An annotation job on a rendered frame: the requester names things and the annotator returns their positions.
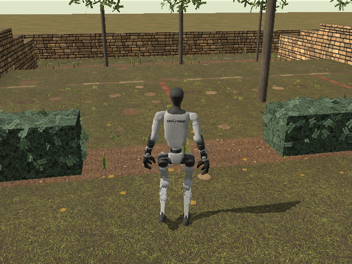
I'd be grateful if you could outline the right robot forearm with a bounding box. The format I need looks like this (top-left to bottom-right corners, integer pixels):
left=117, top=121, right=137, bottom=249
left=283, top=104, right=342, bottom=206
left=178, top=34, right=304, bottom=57
left=197, top=135, right=208, bottom=161

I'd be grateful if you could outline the left robot hand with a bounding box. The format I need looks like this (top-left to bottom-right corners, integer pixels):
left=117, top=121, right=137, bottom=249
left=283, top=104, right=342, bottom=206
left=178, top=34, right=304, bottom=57
left=143, top=156, right=156, bottom=169

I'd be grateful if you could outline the right robot thigh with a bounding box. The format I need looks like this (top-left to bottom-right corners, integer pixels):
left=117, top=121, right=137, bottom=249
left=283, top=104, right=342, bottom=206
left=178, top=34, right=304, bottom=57
left=183, top=153, right=195, bottom=190

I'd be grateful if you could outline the robot left upper arm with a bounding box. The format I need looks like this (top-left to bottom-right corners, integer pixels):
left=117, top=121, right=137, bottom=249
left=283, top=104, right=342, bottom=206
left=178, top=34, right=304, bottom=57
left=150, top=111, right=165, bottom=141

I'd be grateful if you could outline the right robot hand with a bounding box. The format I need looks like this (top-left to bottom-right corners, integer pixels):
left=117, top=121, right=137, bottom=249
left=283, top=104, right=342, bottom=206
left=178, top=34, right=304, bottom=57
left=197, top=160, right=210, bottom=175

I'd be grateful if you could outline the right robot foot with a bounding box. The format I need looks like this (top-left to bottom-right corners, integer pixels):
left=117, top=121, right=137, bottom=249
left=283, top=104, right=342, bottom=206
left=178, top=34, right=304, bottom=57
left=183, top=212, right=190, bottom=226

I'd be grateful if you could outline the robot right upper arm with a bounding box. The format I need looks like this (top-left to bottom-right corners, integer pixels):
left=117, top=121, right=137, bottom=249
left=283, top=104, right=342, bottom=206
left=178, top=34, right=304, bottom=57
left=188, top=112, right=202, bottom=143

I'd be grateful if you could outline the left robot forearm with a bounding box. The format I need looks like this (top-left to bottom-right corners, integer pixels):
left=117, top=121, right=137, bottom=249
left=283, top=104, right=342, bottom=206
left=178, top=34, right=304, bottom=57
left=144, top=134, right=155, bottom=157

